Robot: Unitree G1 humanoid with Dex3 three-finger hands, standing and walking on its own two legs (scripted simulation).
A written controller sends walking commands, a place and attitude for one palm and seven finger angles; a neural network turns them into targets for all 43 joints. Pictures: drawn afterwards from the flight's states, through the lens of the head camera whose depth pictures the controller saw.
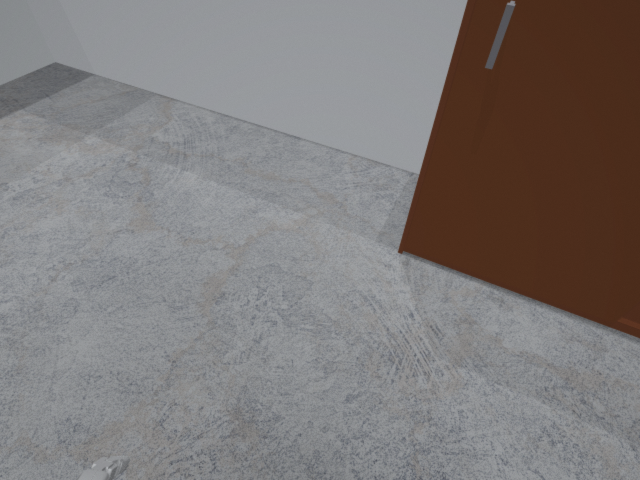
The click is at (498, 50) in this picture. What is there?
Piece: wardrobe's sliding door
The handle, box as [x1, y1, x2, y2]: [485, 1, 515, 68]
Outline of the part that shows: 514,1 510,1 506,5 485,67 491,68 493,65 515,4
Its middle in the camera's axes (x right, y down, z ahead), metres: +0.44 -0.50 +0.95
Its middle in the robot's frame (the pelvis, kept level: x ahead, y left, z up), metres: +1.08 -0.38 +0.14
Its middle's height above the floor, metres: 0.90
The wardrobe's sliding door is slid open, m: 0.00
